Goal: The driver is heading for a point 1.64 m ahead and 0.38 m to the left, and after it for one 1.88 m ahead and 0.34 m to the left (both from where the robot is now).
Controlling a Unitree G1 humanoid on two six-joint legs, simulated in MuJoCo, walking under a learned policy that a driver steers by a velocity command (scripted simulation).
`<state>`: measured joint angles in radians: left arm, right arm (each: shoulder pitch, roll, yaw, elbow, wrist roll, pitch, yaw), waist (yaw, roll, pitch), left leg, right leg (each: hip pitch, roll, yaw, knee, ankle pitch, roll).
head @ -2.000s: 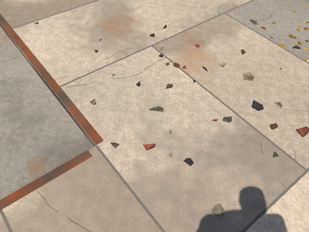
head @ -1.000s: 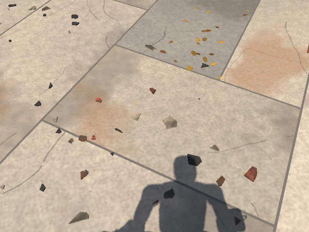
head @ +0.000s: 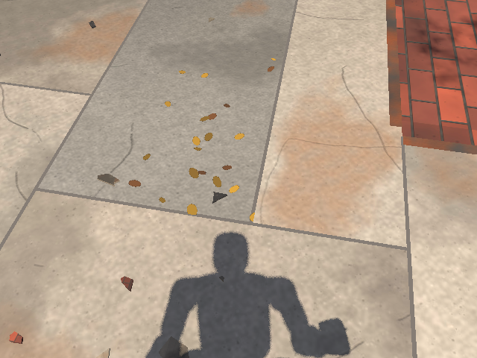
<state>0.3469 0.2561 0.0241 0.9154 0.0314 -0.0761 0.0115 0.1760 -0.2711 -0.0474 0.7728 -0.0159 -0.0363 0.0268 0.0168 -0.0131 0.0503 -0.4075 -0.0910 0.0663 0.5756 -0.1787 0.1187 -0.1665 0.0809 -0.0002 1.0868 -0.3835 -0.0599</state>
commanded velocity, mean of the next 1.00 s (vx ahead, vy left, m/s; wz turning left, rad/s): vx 0.50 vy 0.00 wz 0.43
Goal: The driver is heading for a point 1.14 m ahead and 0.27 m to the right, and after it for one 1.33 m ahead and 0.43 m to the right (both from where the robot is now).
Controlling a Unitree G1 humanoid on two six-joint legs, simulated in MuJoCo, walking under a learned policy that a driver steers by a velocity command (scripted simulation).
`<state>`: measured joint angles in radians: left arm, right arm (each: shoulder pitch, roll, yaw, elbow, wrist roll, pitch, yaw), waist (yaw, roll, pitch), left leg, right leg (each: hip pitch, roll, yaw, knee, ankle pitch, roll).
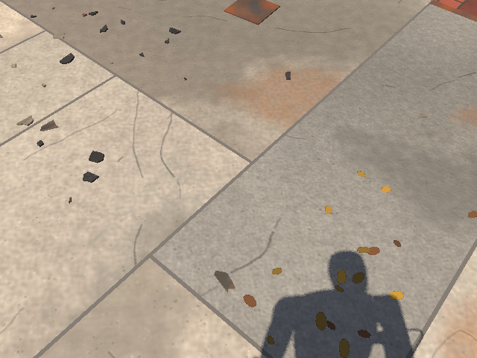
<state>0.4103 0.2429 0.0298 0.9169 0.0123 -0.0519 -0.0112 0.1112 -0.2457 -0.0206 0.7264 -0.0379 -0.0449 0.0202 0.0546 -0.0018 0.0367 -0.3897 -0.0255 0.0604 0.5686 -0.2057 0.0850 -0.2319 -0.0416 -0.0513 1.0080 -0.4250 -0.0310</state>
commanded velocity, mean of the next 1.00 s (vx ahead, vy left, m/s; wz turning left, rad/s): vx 0.50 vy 0.00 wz -0.02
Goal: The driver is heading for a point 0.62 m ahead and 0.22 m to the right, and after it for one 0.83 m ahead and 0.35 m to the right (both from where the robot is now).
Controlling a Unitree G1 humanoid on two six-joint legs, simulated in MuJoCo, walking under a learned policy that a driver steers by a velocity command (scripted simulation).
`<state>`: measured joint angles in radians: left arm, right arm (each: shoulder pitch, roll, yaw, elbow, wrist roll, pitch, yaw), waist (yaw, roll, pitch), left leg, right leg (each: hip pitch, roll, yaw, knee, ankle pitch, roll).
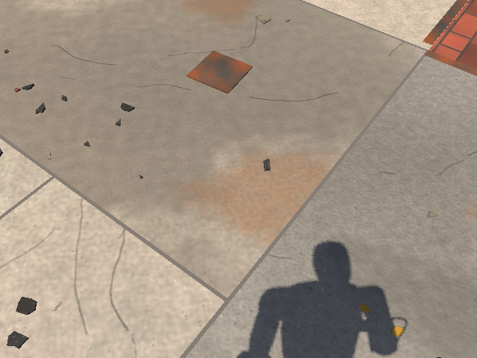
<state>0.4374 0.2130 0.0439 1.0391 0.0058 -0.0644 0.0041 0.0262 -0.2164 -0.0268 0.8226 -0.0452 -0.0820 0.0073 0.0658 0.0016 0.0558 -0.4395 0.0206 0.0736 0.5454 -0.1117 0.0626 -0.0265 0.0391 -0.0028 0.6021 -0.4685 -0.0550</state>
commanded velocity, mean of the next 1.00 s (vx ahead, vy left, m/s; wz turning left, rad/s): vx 0.47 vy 0.00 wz -0.53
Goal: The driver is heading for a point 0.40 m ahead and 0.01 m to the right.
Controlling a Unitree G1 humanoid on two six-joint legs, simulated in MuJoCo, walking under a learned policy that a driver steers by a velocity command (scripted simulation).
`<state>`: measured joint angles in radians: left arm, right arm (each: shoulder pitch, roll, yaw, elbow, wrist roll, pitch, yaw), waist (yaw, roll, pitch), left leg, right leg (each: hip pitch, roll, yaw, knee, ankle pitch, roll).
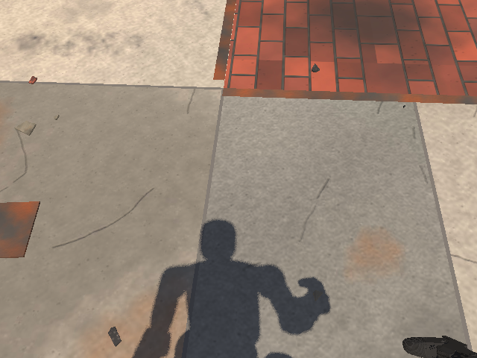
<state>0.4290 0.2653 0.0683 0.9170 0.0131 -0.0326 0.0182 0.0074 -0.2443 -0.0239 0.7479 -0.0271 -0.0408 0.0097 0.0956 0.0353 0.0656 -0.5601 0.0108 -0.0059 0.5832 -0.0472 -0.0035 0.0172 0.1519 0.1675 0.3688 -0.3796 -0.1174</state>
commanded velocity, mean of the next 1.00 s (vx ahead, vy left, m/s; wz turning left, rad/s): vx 0.06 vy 0.00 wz -0.09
